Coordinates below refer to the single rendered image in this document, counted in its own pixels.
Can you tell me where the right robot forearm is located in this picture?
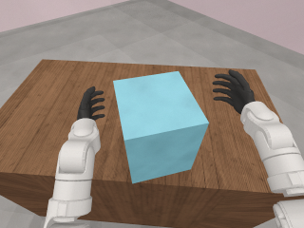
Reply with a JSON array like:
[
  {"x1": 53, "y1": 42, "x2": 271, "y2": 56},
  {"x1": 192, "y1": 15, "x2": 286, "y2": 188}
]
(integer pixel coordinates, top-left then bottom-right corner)
[{"x1": 240, "y1": 101, "x2": 304, "y2": 198}]

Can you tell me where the left robot forearm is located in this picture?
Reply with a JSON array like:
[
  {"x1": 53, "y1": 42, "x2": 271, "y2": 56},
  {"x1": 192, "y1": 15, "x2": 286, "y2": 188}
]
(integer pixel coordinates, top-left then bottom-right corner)
[{"x1": 44, "y1": 118, "x2": 101, "y2": 228}]

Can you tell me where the pedestal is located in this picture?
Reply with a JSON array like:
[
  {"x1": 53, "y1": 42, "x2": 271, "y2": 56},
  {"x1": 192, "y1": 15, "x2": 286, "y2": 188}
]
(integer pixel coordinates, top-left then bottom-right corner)
[{"x1": 0, "y1": 59, "x2": 304, "y2": 228}]

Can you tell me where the robot left hand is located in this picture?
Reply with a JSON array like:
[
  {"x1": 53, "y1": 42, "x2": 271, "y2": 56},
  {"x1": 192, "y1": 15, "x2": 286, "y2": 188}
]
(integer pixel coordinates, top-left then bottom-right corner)
[{"x1": 77, "y1": 86, "x2": 105, "y2": 121}]

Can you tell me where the right robot upper arm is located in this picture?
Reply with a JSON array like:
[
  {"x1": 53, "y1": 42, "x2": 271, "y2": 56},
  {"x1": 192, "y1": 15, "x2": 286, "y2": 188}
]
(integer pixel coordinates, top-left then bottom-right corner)
[{"x1": 273, "y1": 199, "x2": 304, "y2": 228}]

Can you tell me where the robot right hand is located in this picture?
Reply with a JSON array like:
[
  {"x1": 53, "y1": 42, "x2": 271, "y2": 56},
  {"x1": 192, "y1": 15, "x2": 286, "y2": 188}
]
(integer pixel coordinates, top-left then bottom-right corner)
[{"x1": 212, "y1": 69, "x2": 256, "y2": 114}]

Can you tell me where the carton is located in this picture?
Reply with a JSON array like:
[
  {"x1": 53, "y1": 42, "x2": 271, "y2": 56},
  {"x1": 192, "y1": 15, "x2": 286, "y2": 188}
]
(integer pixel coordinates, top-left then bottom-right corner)
[{"x1": 113, "y1": 71, "x2": 209, "y2": 184}]

